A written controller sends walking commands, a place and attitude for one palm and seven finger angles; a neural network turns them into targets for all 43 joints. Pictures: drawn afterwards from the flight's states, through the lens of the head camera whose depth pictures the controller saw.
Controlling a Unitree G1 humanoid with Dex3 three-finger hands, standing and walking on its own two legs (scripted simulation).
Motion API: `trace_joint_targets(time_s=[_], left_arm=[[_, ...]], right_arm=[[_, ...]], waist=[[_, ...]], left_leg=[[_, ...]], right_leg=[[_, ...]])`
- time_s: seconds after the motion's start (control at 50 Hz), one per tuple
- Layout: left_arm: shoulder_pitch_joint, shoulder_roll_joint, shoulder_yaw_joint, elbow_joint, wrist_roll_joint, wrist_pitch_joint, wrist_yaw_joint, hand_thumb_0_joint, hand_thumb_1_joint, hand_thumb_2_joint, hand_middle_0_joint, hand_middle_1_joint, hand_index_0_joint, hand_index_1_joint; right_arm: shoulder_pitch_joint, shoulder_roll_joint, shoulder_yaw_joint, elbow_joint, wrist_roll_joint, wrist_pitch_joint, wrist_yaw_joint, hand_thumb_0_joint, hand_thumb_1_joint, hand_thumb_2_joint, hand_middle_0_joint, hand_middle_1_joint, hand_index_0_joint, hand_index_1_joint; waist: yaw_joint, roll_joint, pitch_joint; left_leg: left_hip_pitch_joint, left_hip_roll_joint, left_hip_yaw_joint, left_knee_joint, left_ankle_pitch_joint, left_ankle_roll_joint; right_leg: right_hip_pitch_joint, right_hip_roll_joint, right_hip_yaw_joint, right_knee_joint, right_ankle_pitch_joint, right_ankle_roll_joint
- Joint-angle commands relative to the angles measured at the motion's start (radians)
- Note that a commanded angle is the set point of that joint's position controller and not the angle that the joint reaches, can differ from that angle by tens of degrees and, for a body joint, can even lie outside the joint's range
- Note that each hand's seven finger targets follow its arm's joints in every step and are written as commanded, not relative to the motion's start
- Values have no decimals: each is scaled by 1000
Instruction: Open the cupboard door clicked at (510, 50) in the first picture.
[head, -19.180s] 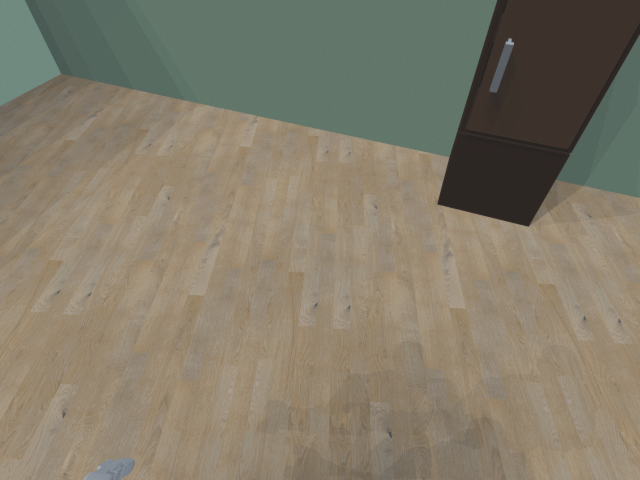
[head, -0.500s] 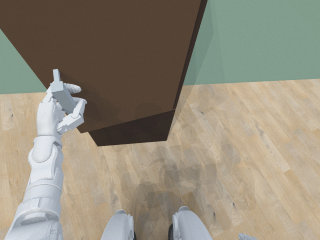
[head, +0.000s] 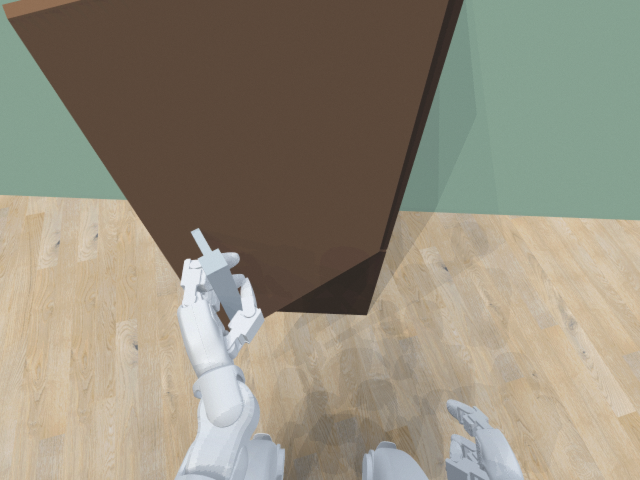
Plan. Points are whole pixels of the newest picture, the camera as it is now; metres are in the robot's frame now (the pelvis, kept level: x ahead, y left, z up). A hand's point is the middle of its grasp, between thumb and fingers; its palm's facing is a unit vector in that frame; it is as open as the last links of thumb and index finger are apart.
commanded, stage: pull the door open along its arc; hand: left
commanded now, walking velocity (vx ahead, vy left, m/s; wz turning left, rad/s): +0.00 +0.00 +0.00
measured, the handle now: (219, 279) +0.35 +0.15 +0.01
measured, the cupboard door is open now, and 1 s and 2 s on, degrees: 35 45 48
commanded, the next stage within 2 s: open thumb and fingers to let go in 0.16 s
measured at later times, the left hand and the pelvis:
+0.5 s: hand (281, 340) +0.28 +0.07 +0.02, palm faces +0.40 -0.92 -0.03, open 7.1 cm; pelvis -0.01 -0.02 -0.01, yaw +2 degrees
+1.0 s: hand (283, 343) +0.28 +0.06 +0.02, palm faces +0.36 -0.93 -0.03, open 14.7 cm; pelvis -0.02 -0.01 -0.01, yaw +1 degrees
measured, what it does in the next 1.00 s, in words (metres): stands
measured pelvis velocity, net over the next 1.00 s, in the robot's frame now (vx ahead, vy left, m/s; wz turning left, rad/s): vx -0.02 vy -0.01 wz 0.02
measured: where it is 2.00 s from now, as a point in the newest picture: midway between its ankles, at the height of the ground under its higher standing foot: outside the picture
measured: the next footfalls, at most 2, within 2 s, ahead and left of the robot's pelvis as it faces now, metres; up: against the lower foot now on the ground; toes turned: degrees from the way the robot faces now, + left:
none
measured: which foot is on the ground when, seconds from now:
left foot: down 0.00-1.00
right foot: down 0.00-1.00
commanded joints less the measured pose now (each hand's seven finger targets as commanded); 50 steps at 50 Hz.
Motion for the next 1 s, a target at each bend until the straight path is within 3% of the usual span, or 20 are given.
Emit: trace_joint_targets(time_s=[0.0, 0.14, 0.22, 0.24, 0.3, 0.4, 0.46, 0.5, 0.54, 0.64, 0.68, 0.74, 0.8, 0.84, 0.9, 0.98], left_arm=[[3, -57, -138, -238, 72, -72, -5, 0, 900, 900, -400, -1350, -400, -1350], [234, -117, -217, -342, 81, -37, -10, 0, 900, 900, -400, -1350, -400, -1350], [81, -78, -166, -314, 82, -22, 26, 0, 900, 900, -400, -1350, -400, -1350], [-23, -50, -134, -289, 81, -27, 40, 0, 900, 900, -400, -1350, -400, -1350], [-19, -44, -111, -264, 81, -38, 44, 0, 690, 810, -385, -1327, -385, -1327], [-9, -41, -109, -271, 57, -35, 24, 0, 340, 660, -360, -1290, -360, -1290], [-42, -58, -137, -288, 53, -31, 15, 0, 130, 570, -345, -1268, -345, -1268], [-22, -37, -117, -286, 52, -29, 16, 0, -10, 510, -335, -1253, -335, -1253], [-10, -59, -137, -286, 53, -30, 13, 0, -150, 450, -325, -1237, -325, -1237], [-38, -62, -143, -270, 61, -37, 19, 0, -500, 300, -300, -1200, -300, -1200], [-75, -73, -157, -257, 66, -40, 23, 0, -500, 300, -300, -1200, -300, -1200], [-76, -57, -133, -239, 64, -36, 30, 0, -500, 300, -275, -1050, -275, -1050], [-80, -41, -117, -262, 66, -35, 41, 0, -500, 300, -250, -900, -250, -900], [-92, -74, -144, -256, 67, -27, 44, 0, -500, 300, -233, -800, -233, -800], [-108, -66, -142, -253, 76, -23, 49, 0, -500, 300, -208, -650, -208, -650], [-128, -99, -164, -246, 77, -18, 59, 0, -500, 300, -175, -450, -175, -450]], right_arm=[[-7, -110, -42, -121, 1, -72, -22, 0, -900, -900, 200, 300, 200, 300], [-42, -88, -24, -149, 2, -120, -28, 0, -900, -900, 200, 300, 200, 300], [-57, -93, -19, -124, -1, -131, -43, 0, -900, -900, 200, 300, 200, 300], [-58, -95, -20, -107, -2, -132, -49, 0, -900, -900, 200, 300, 200, 300], [-57, -93, -24, -104, -4, -139, -52, 0, -900, -900, 200, 300, 200, 300], [-39, -95, -32, -113, 1, -135, -54, 0, -900, -900, 200, 300, 200, 300], [-36, -97, -32, -110, 4, -131, -55, 0, -900, -900, 200, 300, 200, 300], [-36, -99, -34, -115, 4, -130, -58, 0, -900, -900, 200, 300, 200, 300], [-37, -96, -33, -114, 4, -132, -56, 0, -900, -900, 200, 300, 200, 300], [-47, -101, -31, -109, 3, -139, -54, 0, -900, -900, 200, 300, 200, 300], [-49, -104, -30, -108, 2, -144, -53, 0, -900, -900, 200, 300, 200, 300], [-54, -104, -32, -110, 3, -145, -54, 0, -900, -900, 200, 300, 200, 300], [-46, -104, -34, -117, 3, -144, -54, 0, -900, -900, 200, 300, 200, 300], [-48, -102, -31, -116, 1, -145, -52, 0, -900, -900, 200, 300, 200, 300], [-48, -107, -32, -119, 1, -145, -53, 0, -900, -900, 200, 300, 200, 300], [-46, -105, -29, -113, 0, -149, -50, 0, -900, -900, 200, 300, 200, 300]], waist=[[-24, -41, -305], [-7, -75, -293], [-29, -74, -224], [-45, -88, -199], [-25, -81, -252], [-20, -102, -321], [-36, -98, -308], [-23, -113, -315], [-26, -114, -312], [-29, -100, -267], [-38, -98, -251], [-25, -98, -253], [-7, -74, -297], [-21, -60, -292], [-20, -73, -276], [-28, -64, -281]], left_leg=[[180, -39, 7, -111, 363, 19], [156, -51, 0, -110, 319, 16], [109, -53, -14, -82, 253, 13], [94, -52, -17, -67, 231, 14], [76, -58, -17, -54, 232, 13], [79, -61, -9, -53, 254, 13], [93, -57, -9, -57, 250, 16], [84, -58, -14, -59, 254, 16], [92, -57, -12, -62, 254, 15], [83, -56, -15, -65, 209, 18], [85, -56, -15, -63, 192, 20], [77, -57, -13, -67, 179, 20], [95, -58, -12, -75, 213, 20], [107, -57, -7, -73, 214, 21], [108, -53, -15, -82, 211, 22], [129, -53, -15, -84, 215, 21]], right_leg=[[271, 9, 37, -155, 479, 10], [311, -7, 49, -170, 496, 18], [241, -14, 69, -179, 403, 23], [207, -15, 74, -181, 363, 26], [232, -22, 96, -175, 364, 28], [312, -37, 120, -180, 453, 40], [296, -36, 114, -183, 446, 41], [309, -34, 112, -180, 441, 38], [303, -36, 108, -179, 450, 40], [244, -28, 99, -187, 323, 31], [215, -26, 96, -191, 283, 30], [216, -23, 98, -195, 238, 24], [238, -16, 84, -178, 272, 16], [221, -15, 78, -177, 282, 19], [203, -7, 60, -170, 253, 13], [182, -2, 46, -163, 254, 12]])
